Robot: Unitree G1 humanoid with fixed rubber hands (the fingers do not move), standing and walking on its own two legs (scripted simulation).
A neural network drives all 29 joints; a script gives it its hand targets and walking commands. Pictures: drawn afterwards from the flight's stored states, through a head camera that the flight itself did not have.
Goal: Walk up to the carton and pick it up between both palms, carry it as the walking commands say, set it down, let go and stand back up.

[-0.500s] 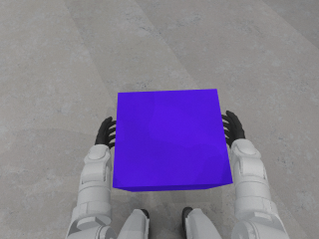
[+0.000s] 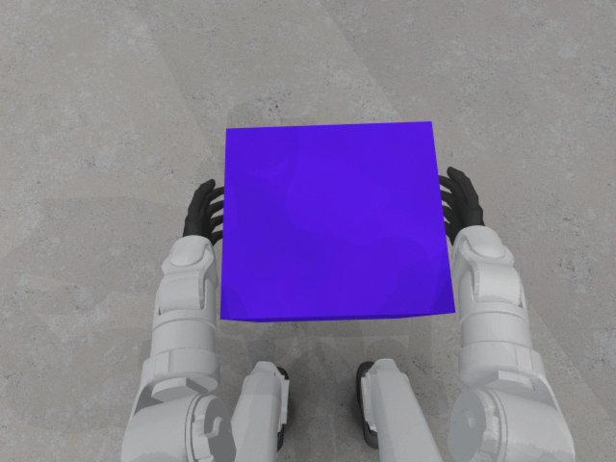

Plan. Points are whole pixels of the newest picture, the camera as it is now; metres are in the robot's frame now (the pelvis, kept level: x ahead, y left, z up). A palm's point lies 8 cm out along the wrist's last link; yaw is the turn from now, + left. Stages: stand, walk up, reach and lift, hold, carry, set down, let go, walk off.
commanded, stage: set down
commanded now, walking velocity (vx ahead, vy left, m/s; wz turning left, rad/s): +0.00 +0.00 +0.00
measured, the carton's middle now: (328, 241) +0.41 +0.00 -0.16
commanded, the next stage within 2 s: none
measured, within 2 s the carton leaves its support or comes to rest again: neither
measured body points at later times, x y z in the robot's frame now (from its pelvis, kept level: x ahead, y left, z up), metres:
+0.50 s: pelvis -0.02 -0.01 -0.08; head +0.22 -0.02 +0.30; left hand +0.43 +0.17 -0.16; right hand +0.44 -0.18 -0.16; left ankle +0.05 +0.13 -0.63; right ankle +0.06 -0.13 -0.63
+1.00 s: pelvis -0.04 -0.01 -0.15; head +0.25 -0.01 +0.19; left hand +0.46 +0.17 -0.25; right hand +0.47 -0.18 -0.25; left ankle +0.05 +0.13 -0.63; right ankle +0.06 -0.13 -0.63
